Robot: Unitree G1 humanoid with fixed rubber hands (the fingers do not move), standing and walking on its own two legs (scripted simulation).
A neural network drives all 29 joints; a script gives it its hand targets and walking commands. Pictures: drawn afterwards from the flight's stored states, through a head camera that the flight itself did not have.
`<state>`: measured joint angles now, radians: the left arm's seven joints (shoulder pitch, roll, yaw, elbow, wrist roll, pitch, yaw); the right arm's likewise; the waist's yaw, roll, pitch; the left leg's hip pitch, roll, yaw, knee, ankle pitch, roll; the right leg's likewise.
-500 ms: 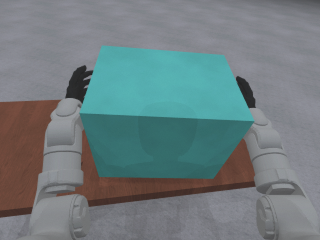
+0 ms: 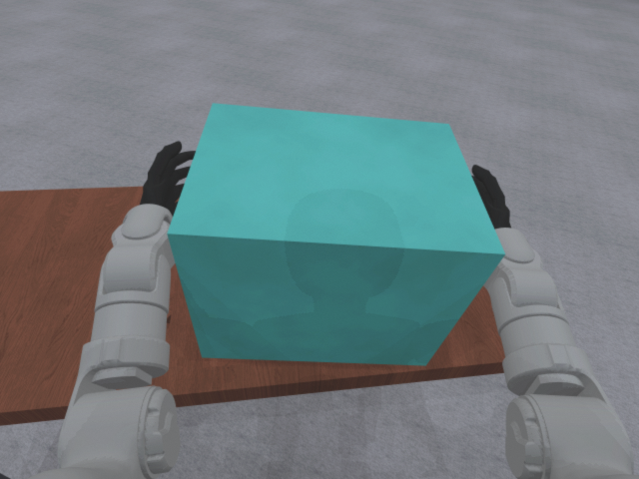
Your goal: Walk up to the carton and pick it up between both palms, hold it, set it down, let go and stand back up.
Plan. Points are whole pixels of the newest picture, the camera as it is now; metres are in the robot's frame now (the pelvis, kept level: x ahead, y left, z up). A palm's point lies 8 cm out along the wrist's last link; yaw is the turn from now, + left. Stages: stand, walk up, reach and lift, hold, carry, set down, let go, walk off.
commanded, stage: set down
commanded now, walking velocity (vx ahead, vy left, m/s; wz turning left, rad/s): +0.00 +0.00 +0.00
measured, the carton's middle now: (324, 241) +0.39 +0.00 +0.11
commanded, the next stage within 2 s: none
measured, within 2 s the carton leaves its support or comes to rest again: rests again in 1.86 s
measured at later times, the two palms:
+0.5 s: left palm (171, 218) +0.40 +0.20 +0.13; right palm (477, 239) +0.39 -0.21 +0.12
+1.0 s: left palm (181, 227) +0.42 +0.20 +0.10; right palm (470, 253) +0.40 -0.21 +0.09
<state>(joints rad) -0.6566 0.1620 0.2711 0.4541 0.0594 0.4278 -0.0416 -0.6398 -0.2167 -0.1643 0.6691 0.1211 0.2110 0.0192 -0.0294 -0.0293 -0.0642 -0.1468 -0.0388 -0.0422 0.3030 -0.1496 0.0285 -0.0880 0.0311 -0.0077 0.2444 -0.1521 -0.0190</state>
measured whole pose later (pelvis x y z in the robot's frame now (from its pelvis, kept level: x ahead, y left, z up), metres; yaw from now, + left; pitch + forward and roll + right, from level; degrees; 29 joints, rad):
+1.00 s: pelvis +0.01 +0.00 +0.00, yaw -1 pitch +6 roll -1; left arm -0.75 0.18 0.24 0.86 0.03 0.10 -0.04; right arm -0.63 -0.17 -0.30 0.82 -0.06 0.01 0.05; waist 0.02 -0.01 -0.07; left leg -0.26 -0.02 -0.01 0.31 -0.15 0.03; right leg -0.20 0.04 -0.01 0.24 -0.14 -0.02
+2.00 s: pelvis +0.00 +0.00 +0.00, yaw -1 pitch +10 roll -1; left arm -0.80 0.20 0.27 1.13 0.03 -0.19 -0.06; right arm -0.68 -0.14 -0.38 0.95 -0.14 -0.15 0.06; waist 0.00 -0.02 -0.09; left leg -0.36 -0.02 0.00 0.32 -0.14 0.03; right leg -0.31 0.03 -0.04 0.28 -0.15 -0.02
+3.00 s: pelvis +0.00 -0.01 +0.00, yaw -1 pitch +8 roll +0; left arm -0.81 0.20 0.37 1.13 0.14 -0.23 -0.09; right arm -0.70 -0.12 -0.42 0.99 -0.16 -0.23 0.06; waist 0.00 -0.03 -0.05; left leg -0.32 -0.01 0.03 0.32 -0.15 0.02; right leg -0.29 0.02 -0.05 0.30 -0.16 -0.03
